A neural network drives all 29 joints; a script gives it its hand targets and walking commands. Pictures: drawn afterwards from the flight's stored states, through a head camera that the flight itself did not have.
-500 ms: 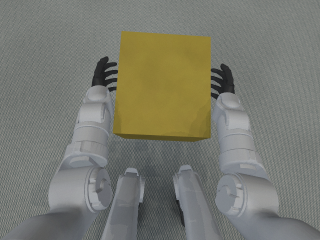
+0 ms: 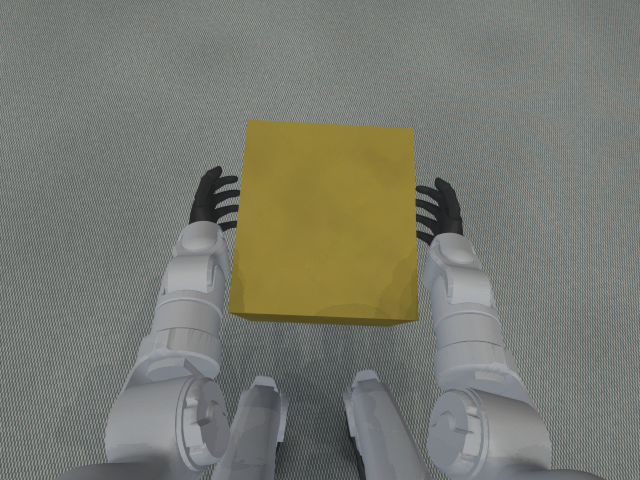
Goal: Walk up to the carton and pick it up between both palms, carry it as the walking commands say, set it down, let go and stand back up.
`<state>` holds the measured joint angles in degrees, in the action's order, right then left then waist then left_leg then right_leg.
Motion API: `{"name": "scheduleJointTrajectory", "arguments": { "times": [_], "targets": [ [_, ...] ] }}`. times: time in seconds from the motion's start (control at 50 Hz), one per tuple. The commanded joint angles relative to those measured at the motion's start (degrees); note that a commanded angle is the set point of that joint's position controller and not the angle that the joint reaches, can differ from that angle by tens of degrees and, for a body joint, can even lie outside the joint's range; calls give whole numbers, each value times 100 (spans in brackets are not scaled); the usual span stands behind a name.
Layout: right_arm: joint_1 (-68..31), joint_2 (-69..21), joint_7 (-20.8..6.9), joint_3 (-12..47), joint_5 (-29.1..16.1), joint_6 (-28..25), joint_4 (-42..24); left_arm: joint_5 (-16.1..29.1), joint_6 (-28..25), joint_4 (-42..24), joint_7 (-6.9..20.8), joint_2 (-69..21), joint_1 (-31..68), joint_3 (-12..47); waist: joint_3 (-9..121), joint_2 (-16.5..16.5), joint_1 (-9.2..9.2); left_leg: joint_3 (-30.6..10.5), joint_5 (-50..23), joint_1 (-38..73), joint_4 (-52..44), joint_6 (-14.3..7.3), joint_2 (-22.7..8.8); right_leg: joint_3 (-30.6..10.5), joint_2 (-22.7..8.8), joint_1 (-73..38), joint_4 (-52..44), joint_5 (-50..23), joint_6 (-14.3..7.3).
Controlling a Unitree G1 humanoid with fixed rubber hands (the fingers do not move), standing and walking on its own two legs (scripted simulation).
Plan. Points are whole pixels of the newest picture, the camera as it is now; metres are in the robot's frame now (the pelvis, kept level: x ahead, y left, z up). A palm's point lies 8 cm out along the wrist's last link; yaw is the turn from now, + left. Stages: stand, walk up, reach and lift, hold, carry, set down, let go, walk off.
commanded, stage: reach and lift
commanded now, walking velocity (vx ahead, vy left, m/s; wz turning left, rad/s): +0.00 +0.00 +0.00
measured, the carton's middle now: (324, 233) +0.44 -0.02 -0.12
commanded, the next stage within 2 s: none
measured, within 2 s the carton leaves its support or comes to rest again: neither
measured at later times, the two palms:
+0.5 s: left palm (187, 219) +0.40 +0.14 +0.03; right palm (473, 233) +0.38 -0.17 +0.03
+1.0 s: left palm (163, 209) +0.38 +0.14 +0.10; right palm (511, 226) +0.36 -0.17 +0.10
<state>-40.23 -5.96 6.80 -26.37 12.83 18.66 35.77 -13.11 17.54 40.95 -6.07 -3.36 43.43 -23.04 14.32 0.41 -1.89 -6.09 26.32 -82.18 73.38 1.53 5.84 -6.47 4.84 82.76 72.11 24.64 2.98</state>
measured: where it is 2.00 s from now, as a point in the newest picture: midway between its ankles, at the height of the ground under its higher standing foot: (314, 461)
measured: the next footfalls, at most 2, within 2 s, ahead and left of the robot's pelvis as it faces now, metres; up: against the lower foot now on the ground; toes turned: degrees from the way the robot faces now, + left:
none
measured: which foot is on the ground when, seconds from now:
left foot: down 0.00-1.00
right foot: down 0.00-1.00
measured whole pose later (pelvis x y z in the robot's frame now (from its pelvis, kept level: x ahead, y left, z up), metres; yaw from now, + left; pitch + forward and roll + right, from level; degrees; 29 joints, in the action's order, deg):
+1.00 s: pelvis +0.04 +0.00 +0.12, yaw +0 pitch +16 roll +0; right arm -22.1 -10.9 1.1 -23.6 17.9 24.2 24.6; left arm -17.6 22.9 30.0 0.3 -7.9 25.2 -21.2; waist 7.4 0.0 -2.1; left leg -7.3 15.0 -36.8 36.3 0.6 3.7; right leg -7.3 2.6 37.7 35.8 13.8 1.4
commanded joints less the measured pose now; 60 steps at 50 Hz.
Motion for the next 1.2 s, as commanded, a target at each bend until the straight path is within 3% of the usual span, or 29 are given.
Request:
{"name": "scheduleJointTrajectory", "arguments": {
  "times": [0.0, 0.68, 1.18],
  "targets": [
    [-3387, -5574, -2026, 3185, -841, -97, 221, 787, -82, 266, 1932, -5868, 3004, 2887, 4271, 100, -28, 607, -1622, 2616, -1035, -38, 246, 733, 307, -2801, -847, -1673, -161],
    [-1627, -5776, -2231, 3534, -480, 209, -369, 490, 217, -374, 2273, -5944, 1341, 3126, 2775, 25, -31, 405, -2376, 4819, -3340, -120, 64, 480, 93, -5281, -3099, -2588, -249],
    [-900, -5690, -2210, 3779, -694, 838, -850, 665, 774, -965, 2265, -5794, 663, 3462, 1425, -9, -15, 309, -2493, 6628, -4791, -124, -17, 404, 28, -7163, -4552, -2783, -211]
  ]
}}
